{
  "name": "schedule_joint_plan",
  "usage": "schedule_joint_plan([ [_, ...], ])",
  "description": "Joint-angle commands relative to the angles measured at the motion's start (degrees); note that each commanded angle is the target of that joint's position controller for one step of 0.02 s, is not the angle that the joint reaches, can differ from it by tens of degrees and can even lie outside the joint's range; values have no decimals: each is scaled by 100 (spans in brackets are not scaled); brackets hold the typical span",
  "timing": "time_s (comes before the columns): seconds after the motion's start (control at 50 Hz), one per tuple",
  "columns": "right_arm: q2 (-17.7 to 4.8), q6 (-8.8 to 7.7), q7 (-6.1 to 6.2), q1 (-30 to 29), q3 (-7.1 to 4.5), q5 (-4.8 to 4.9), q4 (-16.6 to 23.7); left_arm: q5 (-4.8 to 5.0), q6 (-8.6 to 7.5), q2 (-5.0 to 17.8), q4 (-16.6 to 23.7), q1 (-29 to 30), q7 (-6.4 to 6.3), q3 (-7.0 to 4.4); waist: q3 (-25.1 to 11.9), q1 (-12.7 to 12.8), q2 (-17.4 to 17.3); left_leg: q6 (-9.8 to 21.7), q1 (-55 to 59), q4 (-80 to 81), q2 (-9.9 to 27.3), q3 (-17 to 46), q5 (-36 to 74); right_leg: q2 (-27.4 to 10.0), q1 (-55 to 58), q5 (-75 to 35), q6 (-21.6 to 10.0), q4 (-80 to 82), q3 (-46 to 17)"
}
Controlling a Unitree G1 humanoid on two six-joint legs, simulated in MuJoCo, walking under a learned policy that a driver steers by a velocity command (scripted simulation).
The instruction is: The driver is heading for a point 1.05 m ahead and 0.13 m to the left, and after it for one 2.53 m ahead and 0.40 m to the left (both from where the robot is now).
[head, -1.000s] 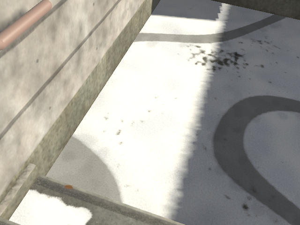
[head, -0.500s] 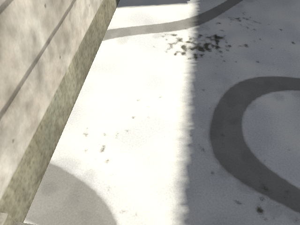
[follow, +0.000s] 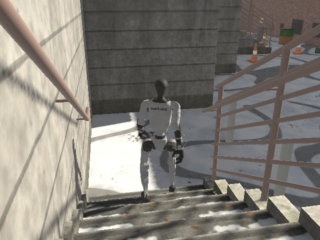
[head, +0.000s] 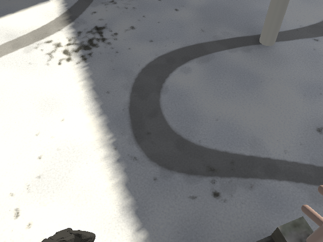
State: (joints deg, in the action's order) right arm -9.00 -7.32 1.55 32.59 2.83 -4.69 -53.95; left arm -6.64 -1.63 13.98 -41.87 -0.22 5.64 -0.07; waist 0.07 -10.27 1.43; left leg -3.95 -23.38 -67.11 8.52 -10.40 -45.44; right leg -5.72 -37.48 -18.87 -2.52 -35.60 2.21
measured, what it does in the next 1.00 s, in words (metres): goes down, turning left: right foot 0.16 m lower, then left foot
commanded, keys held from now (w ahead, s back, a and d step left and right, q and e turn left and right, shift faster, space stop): no key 0.12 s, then q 0.52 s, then w+q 0.24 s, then w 0.12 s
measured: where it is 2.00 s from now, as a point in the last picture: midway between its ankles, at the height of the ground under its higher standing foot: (114, 190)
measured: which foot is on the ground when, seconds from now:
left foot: down 0.00-0.06, up 0.08-0.34, down 0.36-1.00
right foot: up 0.00-0.06, down 0.08-0.60, up 0.62-1.00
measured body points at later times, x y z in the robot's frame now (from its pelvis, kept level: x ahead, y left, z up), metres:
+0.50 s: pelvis +0.15 -0.04 -0.09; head +0.17 -0.03 +0.36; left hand +0.23 +0.22 -0.21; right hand +0.24 -0.29 -0.21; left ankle +0.17 +0.08 -0.78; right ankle +0.14 -0.14 -0.80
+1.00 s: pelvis +0.26 +0.03 -0.10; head +0.27 +0.04 +0.35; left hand +0.33 +0.27 -0.23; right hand +0.28 -0.20 -0.24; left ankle +0.18 +0.08 -0.80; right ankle +0.45 -0.13 -0.76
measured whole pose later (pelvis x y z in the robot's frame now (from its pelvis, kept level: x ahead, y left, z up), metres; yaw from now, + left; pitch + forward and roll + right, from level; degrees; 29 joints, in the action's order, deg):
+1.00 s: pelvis +0.26 +0.03 -0.10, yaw +17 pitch +4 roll +0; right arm -9.4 -7.7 -1.6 28.1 0.0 -4.6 -56.2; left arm -6.3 -2.7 11.5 -47.7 -11.6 2.8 1.1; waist -4.4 -4.2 0.8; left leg 6.9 -19.7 -45.0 -7.4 4.0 -29.2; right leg -5.4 -44.4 -15.4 3.5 -52.6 -6.5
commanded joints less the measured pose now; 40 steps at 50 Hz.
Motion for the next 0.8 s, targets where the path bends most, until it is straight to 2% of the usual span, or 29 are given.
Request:
schedule_joint_plan([
  [0.02, -1045, 22, 29, -21, -262, 91, -113, -6, -91, 458, 231, 224, -59, -151, 845, 330, -584, 839, 31, 2250, 1369, 2043, 764, -56, 1034, 557, -279, 1176, -162],
  [0.04, -1127, 217, -64, -205, -296, -54, -243, 152, -131, 480, -53, -395, -144, -205, 600, 599, -404, 820, 184, 1604, 1297, 1874, 955, -20, 1794, 104, -304, 1492, -80],
  [0.06, -1259, 355, -154, -442, -360, -13, -231, 300, -233, 923, -370, -1376, -231, -448, 276, 1037, 27, 674, 247, 444, 853, 1298, 1326, 242, 2945, -777, -384, 2442, 349],
  [0.08, -1184, 446, -327, 167, -313, -248, -489, 289, -221, 1430, -671, -2044, -318, -738, -315, 1168, 496, 262, -429, -1233, 297, 541, 1549, 109, 4836, -1429, -583, 1955, 120],
  [0.1, -172, 466, -520, 962, -129, -228, -450, 370, -116, 1823, -600, -2705, -322, -815, -2233, 942, 1221, 2, -1980, -3694, -144, 408, -381, -722, 7448, -3060, -1655, -447, -766],
  [0.12, -562, 340, -613, 227, -201, 38, -55, 159, -112, 1677, -587, -3074, -213, -784, -2084, 1438, 842, -109, -3042, -4603, -177, 664, -442, -1096, 7226, -3364, -1762, -405, -1257],
  [0.14, -992, 194, -559, -892, -253, 283, 538, 197, -218, 1495, -453, -2703, -71, -689, -1132, 1608, 733, -164, -3966, -4764, -244, 701, -428, -1468, 6068, -2398, -1692, 268, -1724],
  [0.16, -702, 103, -428, -1122, -130, 374, 819, 456, -401, 983, -281, -2064, 19, -491, -690, 1277, 396, -122, -3970, -3718, 2, 1110, 348, -1652, 4640, -252, -1674, 679, -1832],
  [0.18, -370, 75, -314, -699, 21, 344, 604, 487, -508, 379, -462, -1917, 21, -243, -400, 1036, -107, -137, -3426, -2773, 311, 1553, 1282, -1700, 3516, 798, -1468, 972, -1732],
  [0.2, -406, 100, -234, -265, 5, 345, 390, 456, -571, 174, -551, -1809, 42, -96, 48, 652, -116, -169, -2544, -2227, 414, 1649, 1895, -1615, 2132, 975, -1373, 1195, -1637],
  [0.22, -437, 179, -232, 348, -62, 352, 86, 554, -620, 87, -675, -1709, 28, -36, 133, 374, -102, -197, -1684, -1606, 390, 1592, 2467, -1325, 1197, 1184, -1264, 1466, -1357],
  [0.26, -432, 313, -462, 660, -155, 127, -199, 745, -624, 190, -559, -1045, -28, 73, 158, 117, -300, -262, -701, 95, 290, 1511, 3720, -728, 437, 2810, -848, 1651, -973],
  [0.3, -601, 334, -660, 630, -275, 110, -209, 618, -569, 688, -430, -555, 95, 51, 44, 50, 114, -295, 485, 315, -34, 1265, 4133, -603, -231, 2672, -652, 1336, -860],
  [0.32, -728, 250, -679, 602, -352, 208, -87, 586, -530, 844, -400, -424, 155, -3, -72, 14, 64, -293, 607, 635, -146, 1235, 3998, -785, 35, 2368, -664, 1151, -853],
  [0.36, -1070, 86, -483, -434, -514, 350, 407, 662, -450, 932, -483, -796, 77, -102, -133, 443, -73, -127, 133, 1491, -150, 1212, 3946, -1135, 1199, 2230, -896, 913, -1268],
  [0.4, -1349, 92, -83, -2093, -570, 297, 1150, 798, -335, 1127, -564, -2110, -424, -425, -286, 1530, -346, 353, -1267, 2013, -311, 1117, 3931, -1335, 2966, 3339, -1537, 952, -1768],
  [0.44, -828, 178, 94, -2560, -444, 190, 1310, 624, -341, 721, -594, -2642, -865, -417, -19, 1838, 484, 502, -2430, 1755, -412, 1120, 2765, -1930, 3859, 2625, -2147, 1349, -2446],
  [0.46, -672, 208, 100, -2425, -436, 116, 1306, 485, -363, 573, -532, -2746, -997, -396, -37, 1855, 741, 443, -2589, 1392, -416, 1171, 2097, -2251, 3953, 2115, -2278, 1505, -2505],
  [0.5, -656, 262, 14, -2076, -454, 56, 1188, 438, -389, 631, -236, -2138, -1161, -480, 24, 1547, 298, 465, -1903, 1443, -452, 913, 1835, -1923, 3364, 1839, -1687, 1432, -1691],
  [0.56, -581, 237, -246, -1480, -584, 139, 970, 293, -449, 953, 124, -955, -1069, -630, -106, 953, 278, 598, 427, 2283, -953, 106, 3183, -1102, 1745, 2424, -821, 1004, -131],
  [0.6, -1049, 165, -321, -1007, -866, 225, 953, 183, -507, 999, 194, -663, -967, -685, -409, 588, -23, 883, 1954, 3373, -1233, 166, 4204, -753, 1165, 2497, -327, -432, 611],
  [0.62, -1633, 91, -181, -295, -1031, 52, 882, 192, -520, 340, 365, -743, -875, -548, -1034, 489, -1177, 1826, 3736, 3603, -196, 1970, 7666, 80, -302, 5291, 293, -2469, 948],
  [0.64, -2304, 37, -155, 332, -1114, -31, 1091, 513, -602, 5, 787, -852, -785, -404, -1808, 352, -1144, 3098, 5055, 3987, 1417, 4419, 9435, 700, -1553, 6787, 497, -3470, -170],
  [0.66, -1892, -39, -296, 735, -1109, -203, 801, 712, -572, 174, 760, -376, -750, -436, -790, -102, -139, 3041, 4839, 4032, 1511, 4526, 8795, 782, -2723, 6219, 545, -3837, -1175],
  [0.68, -1687, -19, -422, 289, -1069, -31, 747, 572, -560, 435, 753, -463, -736, -468, -488, 225, -475, 2814, 4347, 4119, 1448, 4332, 6781, 468, -3076, 5764, 526, -4140, -1239],
  [0.7, -1345, 70, -572, -387, -957, 225, 806, 320, -504, 763, 448, -881, -818, -588, -325, 752, -307, 2494, 3214, 4194, 999, 3786, 5319, 204, -2608, 5031, 467, -4028, -1054],
  [0.72, -1107, 129, -661, -1219, -841, 363, 1014, 151, -440, 716, 235, -1197, -847, -557, -215, 1154, -378, 2320, 1857, 4555, 644, 3331, 4188, 33, -1776, 4449, 369, -3757, -960],
  [0.74, -1158, 259, -690, -1565, -843, 324, 1104, 57, -334, 386, 39, -1274, -760, -443, 110, 1257, -377, 2240, 653, 4865, 350, 3152, 2743, 29, -1251, 3883, 331, -3912, -834],
  [0.8, -1225, 236, -533, -1655, -821, 103, 945, 166, -211, -14, -266, -1826, -411, -185, -86, 1290, -245, 2085, -402, 4923, -133, 2891, 2136, 196, -618, 2352, 334, -4215, -730],
])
